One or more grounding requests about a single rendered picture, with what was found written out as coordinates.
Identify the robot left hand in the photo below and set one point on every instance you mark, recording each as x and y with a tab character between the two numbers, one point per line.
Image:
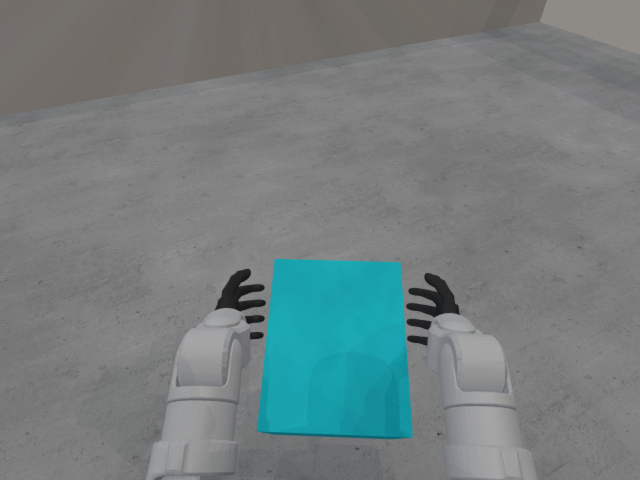
232	292

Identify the left robot forearm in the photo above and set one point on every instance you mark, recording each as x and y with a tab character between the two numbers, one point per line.
197	440

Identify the carton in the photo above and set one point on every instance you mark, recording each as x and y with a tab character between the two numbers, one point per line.
335	360

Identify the robot right hand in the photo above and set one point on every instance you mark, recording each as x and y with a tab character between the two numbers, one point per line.
443	298

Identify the right robot forearm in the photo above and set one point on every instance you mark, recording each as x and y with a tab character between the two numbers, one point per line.
483	434

